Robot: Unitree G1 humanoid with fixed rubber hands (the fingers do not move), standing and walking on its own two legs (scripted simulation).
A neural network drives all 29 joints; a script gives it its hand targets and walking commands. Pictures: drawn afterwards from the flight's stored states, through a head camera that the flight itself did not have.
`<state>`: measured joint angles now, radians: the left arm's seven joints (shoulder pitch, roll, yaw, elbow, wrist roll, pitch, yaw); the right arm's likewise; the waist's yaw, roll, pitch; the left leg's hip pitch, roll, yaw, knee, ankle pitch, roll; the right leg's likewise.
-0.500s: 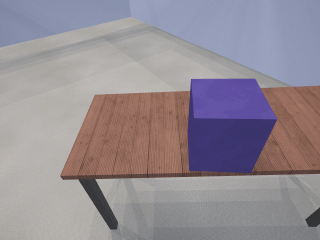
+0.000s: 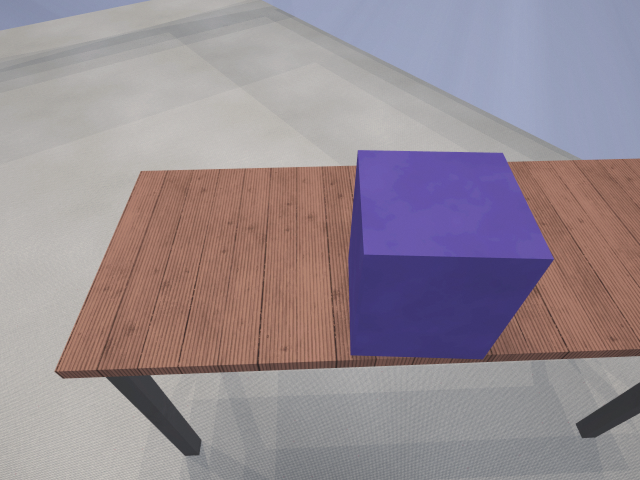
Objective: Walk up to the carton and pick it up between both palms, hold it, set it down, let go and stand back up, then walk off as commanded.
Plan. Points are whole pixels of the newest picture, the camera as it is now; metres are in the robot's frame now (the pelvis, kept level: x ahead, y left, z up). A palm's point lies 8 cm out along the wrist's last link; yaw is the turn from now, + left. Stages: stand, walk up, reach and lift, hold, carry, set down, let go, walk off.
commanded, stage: walk up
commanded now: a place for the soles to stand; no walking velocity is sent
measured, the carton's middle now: (422, 259) +0.44 -0.15 +0.01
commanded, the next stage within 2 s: none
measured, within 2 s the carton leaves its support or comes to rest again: neither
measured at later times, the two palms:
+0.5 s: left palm out of the picture +0.09 +0.30 -0.09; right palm out of the picture +0.08 -0.32 -0.10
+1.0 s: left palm out of the picture +0.08 +0.31 -0.10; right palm out of the picture +0.06 -0.31 -0.10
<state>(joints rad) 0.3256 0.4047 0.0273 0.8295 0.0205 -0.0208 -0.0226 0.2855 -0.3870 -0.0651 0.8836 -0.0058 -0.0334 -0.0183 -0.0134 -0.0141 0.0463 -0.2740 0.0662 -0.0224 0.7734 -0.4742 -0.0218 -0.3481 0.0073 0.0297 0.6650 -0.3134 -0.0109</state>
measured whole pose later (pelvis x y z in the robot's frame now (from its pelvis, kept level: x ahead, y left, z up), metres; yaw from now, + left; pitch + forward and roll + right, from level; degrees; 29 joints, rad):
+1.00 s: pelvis -0.01 +0.00 +0.00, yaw +1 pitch -1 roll +0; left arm 0.21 0.41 0.03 0.85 0.02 0.00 -0.03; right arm 0.20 -0.39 -0.03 0.96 -0.01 -0.03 -0.01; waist -0.01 -0.01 0.05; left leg -0.27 0.04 -0.01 0.64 -0.35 -0.03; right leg -0.34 0.01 0.02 0.64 -0.28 -0.01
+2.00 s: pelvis -0.02 -0.16 -0.01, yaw -2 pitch -2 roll +0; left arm 0.18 0.40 0.07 0.72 0.03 0.05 -0.02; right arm 0.24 -0.40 -0.04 0.92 -0.02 -0.05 -0.08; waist -0.01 -0.04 0.13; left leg -0.37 0.01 -0.03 0.71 -0.31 -0.01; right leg -0.37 0.06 -0.06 0.93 -0.53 -0.07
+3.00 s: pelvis -0.05 -0.18 -0.01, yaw +2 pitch -2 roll -1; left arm 0.19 0.40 0.04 0.83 0.03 -0.01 -0.02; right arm 0.20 -0.39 -0.03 0.89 -0.02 -0.03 0.00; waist 0.00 0.00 0.08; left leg -0.37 -0.01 -0.05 0.70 -0.30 -0.01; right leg -0.29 -0.04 -0.11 0.70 -0.37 -0.02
